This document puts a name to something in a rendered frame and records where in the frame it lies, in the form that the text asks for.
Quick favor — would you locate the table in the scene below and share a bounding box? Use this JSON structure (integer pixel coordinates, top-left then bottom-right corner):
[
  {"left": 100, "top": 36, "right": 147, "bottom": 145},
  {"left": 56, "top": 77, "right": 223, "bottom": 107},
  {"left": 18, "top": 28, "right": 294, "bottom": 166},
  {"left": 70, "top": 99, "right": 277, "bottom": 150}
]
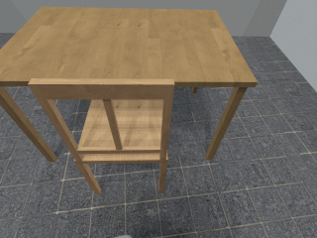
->
[{"left": 0, "top": 6, "right": 258, "bottom": 163}]

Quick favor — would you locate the chair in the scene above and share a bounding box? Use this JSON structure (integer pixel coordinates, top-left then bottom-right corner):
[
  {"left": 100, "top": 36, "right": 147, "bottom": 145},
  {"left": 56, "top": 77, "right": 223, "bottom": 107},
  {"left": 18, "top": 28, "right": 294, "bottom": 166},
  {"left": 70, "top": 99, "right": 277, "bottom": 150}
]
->
[{"left": 28, "top": 78, "right": 175, "bottom": 194}]

